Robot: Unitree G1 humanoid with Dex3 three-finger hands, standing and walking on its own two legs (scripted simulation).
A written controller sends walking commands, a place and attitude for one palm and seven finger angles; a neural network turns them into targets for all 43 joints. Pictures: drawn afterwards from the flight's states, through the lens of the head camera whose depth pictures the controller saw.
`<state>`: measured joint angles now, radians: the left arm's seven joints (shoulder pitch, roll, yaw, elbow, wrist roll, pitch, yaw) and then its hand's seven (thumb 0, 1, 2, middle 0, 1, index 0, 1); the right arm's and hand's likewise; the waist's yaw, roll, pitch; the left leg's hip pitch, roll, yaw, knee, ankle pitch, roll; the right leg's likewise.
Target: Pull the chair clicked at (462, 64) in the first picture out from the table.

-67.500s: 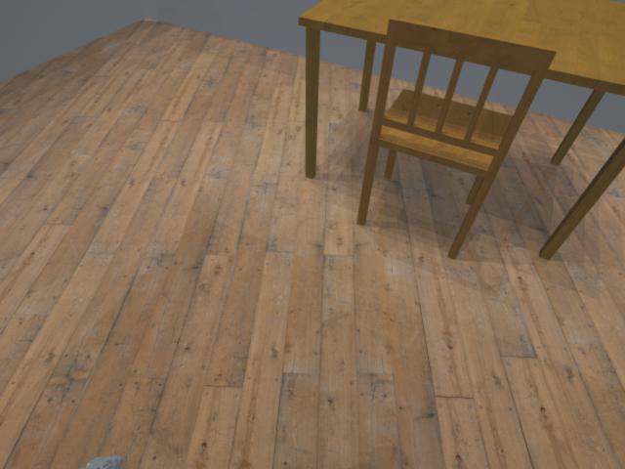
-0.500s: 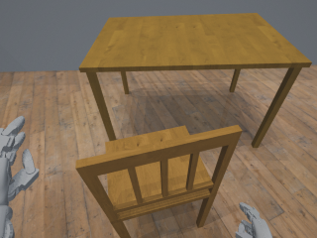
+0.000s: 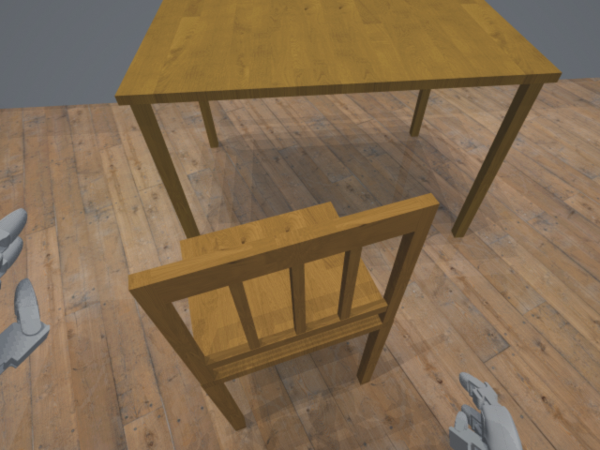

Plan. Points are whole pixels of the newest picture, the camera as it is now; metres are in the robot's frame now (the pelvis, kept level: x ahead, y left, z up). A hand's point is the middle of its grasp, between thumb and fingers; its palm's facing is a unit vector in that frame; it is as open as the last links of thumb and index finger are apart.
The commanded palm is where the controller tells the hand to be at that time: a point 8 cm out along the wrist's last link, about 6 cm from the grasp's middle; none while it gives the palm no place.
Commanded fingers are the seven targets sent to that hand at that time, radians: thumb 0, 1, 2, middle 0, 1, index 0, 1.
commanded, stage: step back with the hand held close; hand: left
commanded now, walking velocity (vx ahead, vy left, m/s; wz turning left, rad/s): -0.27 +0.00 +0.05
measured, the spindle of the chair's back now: (298, 299) +0.37 +0.04 -0.10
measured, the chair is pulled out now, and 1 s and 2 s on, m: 0.44 0.44 0.44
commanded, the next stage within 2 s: stop stepping back and stand still in 1.22 s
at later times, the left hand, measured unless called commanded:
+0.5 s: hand (5, 366) +0.16 +0.27 +0.16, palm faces +0.46 -0.71 -0.53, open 7.4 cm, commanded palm +0.09 +0.30 +0.18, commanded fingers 0.00 0.90 0.90 -0.20 -0.30 -0.20 -0.30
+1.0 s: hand (31, 394) +0.13 +0.23 +0.17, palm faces +0.36 -0.76 -0.54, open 7.4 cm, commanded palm +0.07 +0.27 +0.18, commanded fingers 0.00 0.90 0.90 -0.20 -0.30 -0.20 -0.30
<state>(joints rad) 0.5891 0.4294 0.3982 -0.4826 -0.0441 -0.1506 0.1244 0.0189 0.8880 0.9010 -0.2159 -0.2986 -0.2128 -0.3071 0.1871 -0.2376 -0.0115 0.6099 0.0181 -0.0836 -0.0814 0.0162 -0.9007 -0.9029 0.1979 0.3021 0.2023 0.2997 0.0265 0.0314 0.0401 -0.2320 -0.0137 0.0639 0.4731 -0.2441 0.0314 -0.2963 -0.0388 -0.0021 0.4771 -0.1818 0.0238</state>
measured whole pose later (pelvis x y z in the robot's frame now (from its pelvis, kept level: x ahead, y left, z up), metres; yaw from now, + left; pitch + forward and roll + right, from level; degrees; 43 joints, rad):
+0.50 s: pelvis -0.04 +0.00 -0.01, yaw +2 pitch +0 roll +0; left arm 0.54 0.44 0.45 -0.51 -0.01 -0.20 0.16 0.02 0.89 0.90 -0.21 -0.30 -0.21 -0.31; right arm 0.21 -0.21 0.00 0.60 0.01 -0.14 -0.08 0.02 -0.90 -0.90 0.20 0.30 0.20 0.30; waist 0.02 0.00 0.04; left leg -0.38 -0.01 0.03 0.63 -0.26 0.04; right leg -0.41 -0.03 -0.02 0.59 -0.19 0.02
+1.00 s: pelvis -0.08 -0.03 -0.01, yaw -1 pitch +3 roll -3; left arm 0.51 0.47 0.46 -0.55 -0.03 -0.26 0.12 0.02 0.89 0.90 -0.21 -0.30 -0.21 -0.31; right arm 0.12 -0.17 0.01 0.65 -0.02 -0.21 -0.05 0.02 -0.90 -0.90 0.20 0.30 0.21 0.30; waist 0.05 0.01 0.07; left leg -0.46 0.09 0.02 0.55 -0.15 -0.01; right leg -0.24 -0.01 -0.02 0.48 -0.31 0.03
